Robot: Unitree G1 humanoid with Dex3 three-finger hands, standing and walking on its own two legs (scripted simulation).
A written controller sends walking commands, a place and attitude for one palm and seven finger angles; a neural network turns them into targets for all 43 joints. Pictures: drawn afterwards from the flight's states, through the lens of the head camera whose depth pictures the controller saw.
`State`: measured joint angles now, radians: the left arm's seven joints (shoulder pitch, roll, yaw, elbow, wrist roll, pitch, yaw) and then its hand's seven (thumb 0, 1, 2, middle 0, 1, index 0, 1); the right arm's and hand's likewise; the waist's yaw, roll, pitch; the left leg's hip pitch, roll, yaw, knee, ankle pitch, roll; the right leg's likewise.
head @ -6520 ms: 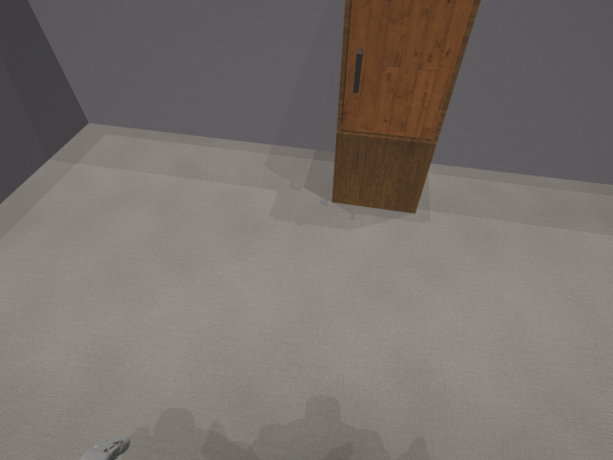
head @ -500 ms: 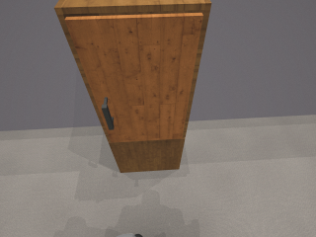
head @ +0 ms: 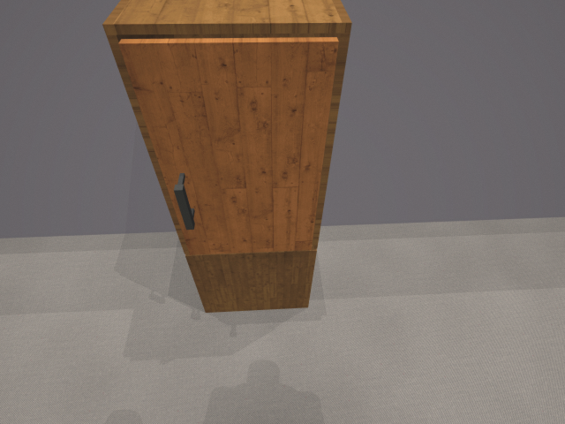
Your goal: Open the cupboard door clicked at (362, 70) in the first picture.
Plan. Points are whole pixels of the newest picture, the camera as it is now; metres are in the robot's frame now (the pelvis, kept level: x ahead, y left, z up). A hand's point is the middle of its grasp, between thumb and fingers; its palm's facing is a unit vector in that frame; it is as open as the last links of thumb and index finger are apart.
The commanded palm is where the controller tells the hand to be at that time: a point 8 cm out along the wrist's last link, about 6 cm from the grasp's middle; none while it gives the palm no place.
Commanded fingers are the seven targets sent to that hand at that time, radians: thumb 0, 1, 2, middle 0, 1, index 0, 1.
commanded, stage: come to a stop and stand still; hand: left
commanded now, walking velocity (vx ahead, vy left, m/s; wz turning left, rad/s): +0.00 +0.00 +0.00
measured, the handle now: (186, 202) +0.58 +0.26 -0.10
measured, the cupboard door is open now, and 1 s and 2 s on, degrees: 0 0 0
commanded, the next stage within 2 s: look again from close up in 0.38 s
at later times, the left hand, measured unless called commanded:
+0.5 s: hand out of the picture -0.03 +0.17 -0.18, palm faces +0.02 -0.99 -0.15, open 7.4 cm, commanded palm none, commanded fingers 0.00 0.90 0.90 -0.20 -0.30 -0.20 -0.30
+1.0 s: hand out of the picture +0.04 +0.25 -0.16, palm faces +0.02 -0.96 -0.27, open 7.4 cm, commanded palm none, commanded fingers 0.00 0.90 0.90 -0.20 -0.30 -0.20 -0.30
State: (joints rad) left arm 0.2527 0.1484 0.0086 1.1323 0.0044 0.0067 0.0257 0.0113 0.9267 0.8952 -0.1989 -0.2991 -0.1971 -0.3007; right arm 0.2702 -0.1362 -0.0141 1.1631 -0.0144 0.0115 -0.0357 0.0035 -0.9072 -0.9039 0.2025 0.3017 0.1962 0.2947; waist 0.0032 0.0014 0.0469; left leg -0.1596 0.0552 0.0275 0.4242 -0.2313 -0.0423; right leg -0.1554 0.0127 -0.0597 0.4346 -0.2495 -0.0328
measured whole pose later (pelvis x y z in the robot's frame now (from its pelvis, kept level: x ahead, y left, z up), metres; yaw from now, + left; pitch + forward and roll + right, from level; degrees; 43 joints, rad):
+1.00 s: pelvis -0.02 +0.04 +0.00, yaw +0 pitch -3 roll +0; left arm 0.24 0.24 0.00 1.01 0.02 -0.01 0.02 0.00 0.91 0.90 -0.20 -0.30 -0.20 -0.30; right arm 0.21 -0.24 -0.01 1.01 -0.02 -0.01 -0.01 0.00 -0.91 -0.90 0.20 0.30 0.20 0.30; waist 0.00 0.01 -0.01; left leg -0.20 0.00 0.04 0.49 -0.24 0.02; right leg -0.19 -0.04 -0.04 0.48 -0.25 0.02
